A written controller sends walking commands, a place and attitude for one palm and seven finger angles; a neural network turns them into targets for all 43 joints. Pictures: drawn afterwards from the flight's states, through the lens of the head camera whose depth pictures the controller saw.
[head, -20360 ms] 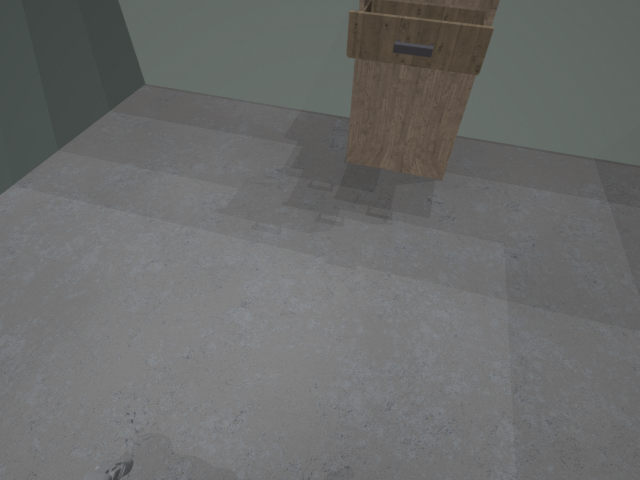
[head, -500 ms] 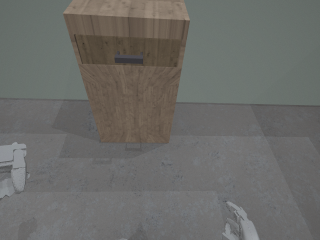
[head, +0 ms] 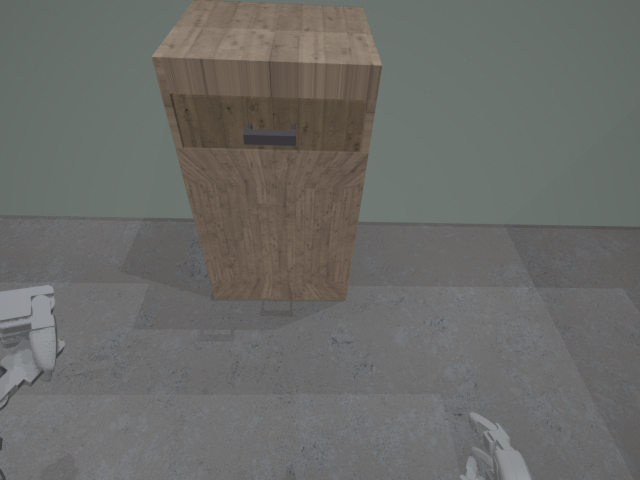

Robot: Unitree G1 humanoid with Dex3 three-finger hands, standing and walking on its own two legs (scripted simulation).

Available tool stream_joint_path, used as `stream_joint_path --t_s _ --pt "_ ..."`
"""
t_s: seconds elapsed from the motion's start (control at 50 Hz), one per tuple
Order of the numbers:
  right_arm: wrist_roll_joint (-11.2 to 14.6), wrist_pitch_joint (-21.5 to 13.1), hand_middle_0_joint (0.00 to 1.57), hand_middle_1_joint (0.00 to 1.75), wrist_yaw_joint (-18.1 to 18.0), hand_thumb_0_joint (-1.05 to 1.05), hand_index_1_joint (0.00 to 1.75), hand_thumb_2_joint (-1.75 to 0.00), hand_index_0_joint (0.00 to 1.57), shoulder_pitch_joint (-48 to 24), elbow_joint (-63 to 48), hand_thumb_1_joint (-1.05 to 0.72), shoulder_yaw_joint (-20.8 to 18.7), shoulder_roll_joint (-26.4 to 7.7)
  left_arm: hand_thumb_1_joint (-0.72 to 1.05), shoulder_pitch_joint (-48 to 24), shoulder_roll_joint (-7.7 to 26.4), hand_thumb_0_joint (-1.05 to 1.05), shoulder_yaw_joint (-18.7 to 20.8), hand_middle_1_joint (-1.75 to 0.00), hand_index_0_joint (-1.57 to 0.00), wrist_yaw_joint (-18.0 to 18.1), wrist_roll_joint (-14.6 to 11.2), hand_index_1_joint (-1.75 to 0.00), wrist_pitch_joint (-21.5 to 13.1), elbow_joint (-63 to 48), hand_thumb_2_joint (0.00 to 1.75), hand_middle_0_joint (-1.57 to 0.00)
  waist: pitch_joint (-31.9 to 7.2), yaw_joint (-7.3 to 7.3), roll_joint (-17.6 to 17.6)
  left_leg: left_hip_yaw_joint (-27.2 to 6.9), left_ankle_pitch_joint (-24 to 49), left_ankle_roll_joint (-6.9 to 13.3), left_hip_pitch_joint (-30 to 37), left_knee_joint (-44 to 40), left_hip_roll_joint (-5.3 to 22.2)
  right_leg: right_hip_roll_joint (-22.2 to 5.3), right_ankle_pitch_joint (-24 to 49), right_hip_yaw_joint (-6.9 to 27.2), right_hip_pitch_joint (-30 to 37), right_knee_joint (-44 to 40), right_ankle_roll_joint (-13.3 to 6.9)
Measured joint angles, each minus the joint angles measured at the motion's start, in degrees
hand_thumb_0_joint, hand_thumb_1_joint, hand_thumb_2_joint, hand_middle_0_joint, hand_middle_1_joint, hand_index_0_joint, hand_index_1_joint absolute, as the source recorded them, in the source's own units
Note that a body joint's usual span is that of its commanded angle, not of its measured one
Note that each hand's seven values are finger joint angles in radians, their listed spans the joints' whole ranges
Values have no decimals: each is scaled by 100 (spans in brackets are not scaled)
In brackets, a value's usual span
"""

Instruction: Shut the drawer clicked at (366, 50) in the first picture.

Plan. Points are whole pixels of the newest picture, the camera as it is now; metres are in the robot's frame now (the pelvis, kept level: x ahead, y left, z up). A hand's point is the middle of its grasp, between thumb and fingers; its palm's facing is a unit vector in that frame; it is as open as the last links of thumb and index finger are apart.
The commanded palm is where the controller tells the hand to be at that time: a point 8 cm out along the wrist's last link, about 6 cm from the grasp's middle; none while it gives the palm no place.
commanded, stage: stop stepping back and stand still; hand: left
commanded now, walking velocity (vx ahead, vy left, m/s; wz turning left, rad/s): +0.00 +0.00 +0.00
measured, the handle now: (270, 132) +0.88 +0.17 -0.02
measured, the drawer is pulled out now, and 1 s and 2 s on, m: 0.00 0.00 0.00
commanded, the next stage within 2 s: let the arm hang, fingers relaxed in 0.04 s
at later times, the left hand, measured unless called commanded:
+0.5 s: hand out of the picture +0.03 +0.20 -0.18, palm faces +0.02 -0.98 -0.21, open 3.4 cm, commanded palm none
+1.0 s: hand out of the picture +0.01 +0.21 -0.16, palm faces +0.01 -0.97 -0.25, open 7.2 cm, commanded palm none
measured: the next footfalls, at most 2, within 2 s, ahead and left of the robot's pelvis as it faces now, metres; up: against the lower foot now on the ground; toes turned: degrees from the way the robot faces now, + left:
none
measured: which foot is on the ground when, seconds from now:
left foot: down 0.00-1.00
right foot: down 0.00-1.00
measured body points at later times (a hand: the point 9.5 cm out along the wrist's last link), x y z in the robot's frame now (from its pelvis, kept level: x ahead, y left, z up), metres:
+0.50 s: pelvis -0.01 +0.00 +0.00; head +0.02 +0.03 +0.45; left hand +0.03 +0.25 -0.16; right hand +0.06 -0.26 -0.13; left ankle +0.04 +0.12 -0.74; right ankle +0.00 -0.10 -0.74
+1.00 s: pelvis +0.00 +0.01 +0.01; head +0.00 +0.00 +0.46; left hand +0.01 +0.26 -0.14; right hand +0.01 -0.22 -0.16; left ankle +0.04 +0.12 -0.74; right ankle +0.00 -0.10 -0.74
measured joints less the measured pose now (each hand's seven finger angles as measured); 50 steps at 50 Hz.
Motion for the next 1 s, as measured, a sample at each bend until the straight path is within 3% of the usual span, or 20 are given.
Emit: stream_joint_path --t_s 0.14,0.16,0.18,0.22,0.28,0.36,0.42,0.48,0.64,0.84,1.0 --pt "56 213 21 30 25 1 31 -90 20 -111 40 -90 -32 -36 89 212 -171 2 -235 -159 -140 -93 -112 -160 229 175 90 -141 -13 1 118 53 -126 -2 77 42 25 20 -39 62 116 -89 45" --pt "67 78 21 30 112 1 31 -90 20 -135 173 -90 -88 -80 89 74 -129 2 -368 -159 -140 -168 -51 -160 127 500 90 -141 -42 22 131 52 -123 14 27 56 -2 -13 -58 28 29 12 63" --pt "77 62 21 30 222 1 31 -90 20 -188 323 -90 -148 -166 89 -219 -79 1 -580 -159 -140 -314 33 -160 206 1052 90 -141 -73 51 158 41 -132 35 -60 121 -57 -72 -116 -4 -93 182 85" --pt "77 289 21 30 357 1 31 -90 20 -370 581 -90 -202 -358 90 -850 -127 1 -998 -158 -139 -557 149 -159 724 2411 90 -139 -96 66 217 51 -177 86 -236 297 -177 -198 -311 -9 -332 540 122" --pt "20 593 21 30 397 1 30 -90 20 -575 854 -90 -229 -493 90 -1511 -424 1 -1467 -154 -134 -713 243 -154 1391 4520 90 -134 -12 -27 285 69 -250 132 -384 511 -251 -278 -470 2 -525 874 137" --pt "-29 808 21 30 390 1 30 -90 20 -464 1117 -90 -207 -388 91 -1686 -767 1 -1942 -143 -123 -795 270 -144 1669 6371 90 -123 211 -134 53 31 -240 84 -279 511 -230 -254 -464 -33 -403 854 83" --pt "-56 931 21 30 373 1 30 -90 20 -278 1386 -90 -181 -275 91 -1657 -910 2 -2074 -134 -113 -677 296 -133 1696 7251 90 -113 376 -122 -191 -28 -171 53 -168 397 -187 -205 -370 -89 -250 671 56" --pt "-57 1024 21 30 345 1 30 -90 20 -101 1697 -90 -158 -205 91 -1655 -760 2 -2056 -126 -102 -701 221 -122 1674 7874 90 -103 495 -41 -266 -101 -51 26 -107 224 -119 -128 -174 -155 -105 337 44" --pt "-21 1087 20 30 288 1 30 -90 20 155 2313 -90 -196 -176 91 -1482 -711 2 -2123 -90 -72 -793 134 -88 1584 8989 90 -72 530 54 24 -85 204 67 50 -220 -116 -115 174 -135 106 -248 70" --pt "4 995 21 30 272 1 30 -90 20 100 2689 -90 -194 -32 91 -1660 -792 1 -2126 -47 -35 -744 113 -48 1478 9494 90 -35 410 28 218 21 327 105 295 -529 -189 -192 210 -33 225 -343 113" --pt "-4 944 21 30 264 1 30 -90 20 -8 2806 -90 -211 2 91 -1968 -940 1 -2135 -33 -23 -734 116 -34 1403 9481 90 -23 330 -13 196 60 345 86 389 -626 -187 -192 191 8 262 -348 101"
